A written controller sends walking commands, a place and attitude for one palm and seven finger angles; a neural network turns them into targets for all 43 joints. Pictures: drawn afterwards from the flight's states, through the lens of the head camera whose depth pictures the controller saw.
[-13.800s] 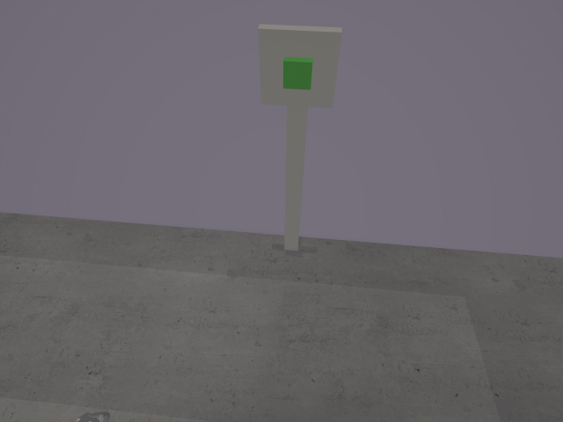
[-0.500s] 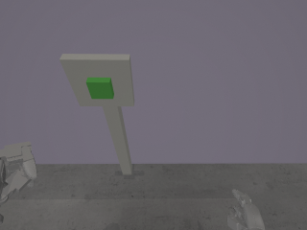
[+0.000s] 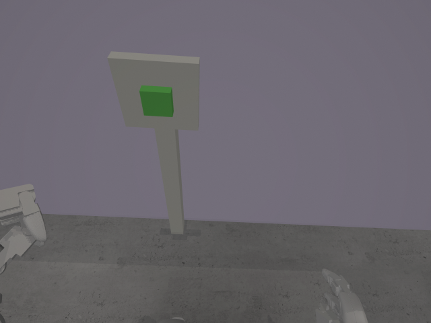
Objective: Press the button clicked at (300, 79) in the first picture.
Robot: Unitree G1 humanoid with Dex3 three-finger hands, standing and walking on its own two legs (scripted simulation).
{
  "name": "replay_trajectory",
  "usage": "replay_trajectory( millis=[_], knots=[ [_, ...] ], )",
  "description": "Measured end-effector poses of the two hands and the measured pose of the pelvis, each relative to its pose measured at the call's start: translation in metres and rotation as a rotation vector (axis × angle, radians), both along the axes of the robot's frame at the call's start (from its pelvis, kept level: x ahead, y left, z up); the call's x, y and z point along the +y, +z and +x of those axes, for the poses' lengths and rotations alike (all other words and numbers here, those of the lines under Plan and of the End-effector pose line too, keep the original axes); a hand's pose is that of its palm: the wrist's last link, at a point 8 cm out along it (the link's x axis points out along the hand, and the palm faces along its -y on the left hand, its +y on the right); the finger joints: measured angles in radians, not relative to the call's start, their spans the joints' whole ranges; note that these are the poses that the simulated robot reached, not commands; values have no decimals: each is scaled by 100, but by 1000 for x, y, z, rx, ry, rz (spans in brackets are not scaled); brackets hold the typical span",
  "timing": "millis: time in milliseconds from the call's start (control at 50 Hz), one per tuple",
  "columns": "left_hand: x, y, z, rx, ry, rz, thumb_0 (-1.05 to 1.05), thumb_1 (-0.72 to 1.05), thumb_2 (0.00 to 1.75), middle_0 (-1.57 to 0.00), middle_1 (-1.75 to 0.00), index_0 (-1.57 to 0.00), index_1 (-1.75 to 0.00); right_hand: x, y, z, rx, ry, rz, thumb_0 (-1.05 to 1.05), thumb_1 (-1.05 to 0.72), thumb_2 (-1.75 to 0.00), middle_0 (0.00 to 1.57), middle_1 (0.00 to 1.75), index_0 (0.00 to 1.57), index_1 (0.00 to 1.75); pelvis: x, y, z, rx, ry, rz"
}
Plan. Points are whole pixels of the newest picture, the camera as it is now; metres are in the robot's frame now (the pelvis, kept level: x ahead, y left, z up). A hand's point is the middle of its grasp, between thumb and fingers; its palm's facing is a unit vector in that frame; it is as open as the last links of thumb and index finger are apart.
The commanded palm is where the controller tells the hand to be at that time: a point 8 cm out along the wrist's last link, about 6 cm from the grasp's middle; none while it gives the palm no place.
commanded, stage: step back with the hand held close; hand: left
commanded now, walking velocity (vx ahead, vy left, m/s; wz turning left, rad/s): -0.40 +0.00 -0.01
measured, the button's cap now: (157, 100) +0.58 +0.19 +0.08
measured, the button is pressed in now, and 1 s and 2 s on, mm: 0 0 0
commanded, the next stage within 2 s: stop stepping back and stand still in 0.68 s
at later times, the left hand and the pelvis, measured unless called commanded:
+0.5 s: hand (7, 283) +0.13 +0.24 +0.18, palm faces +0.30 -0.84 -0.45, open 3.1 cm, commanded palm +0.07 +0.29 +0.19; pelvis -0.06 +0.01 +0.00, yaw +0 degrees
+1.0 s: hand out of the picture +0.06 +0.31 +0.17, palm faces +0.36 -0.88 -0.32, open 3.1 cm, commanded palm +0.00 +0.34 +0.19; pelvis -0.15 +0.07 +0.00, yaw -3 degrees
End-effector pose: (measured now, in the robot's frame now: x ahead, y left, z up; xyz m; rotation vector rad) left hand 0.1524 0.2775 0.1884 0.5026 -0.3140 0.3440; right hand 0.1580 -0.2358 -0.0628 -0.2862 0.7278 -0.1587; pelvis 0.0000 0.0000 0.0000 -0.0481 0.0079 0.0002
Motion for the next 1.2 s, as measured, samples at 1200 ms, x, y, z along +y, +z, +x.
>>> replay_trajectory(
  millis=[1200],
  knots=[
    [79, 16, -168, 68, -148, -30, 2, 89, 90, -131, -150, -131, -150, 96, 35, -232, -20, -99, 15, 2, -90, -89, 20, 30, 21, 30, 90, 31, -179, -19, -89, -35]
  ],
)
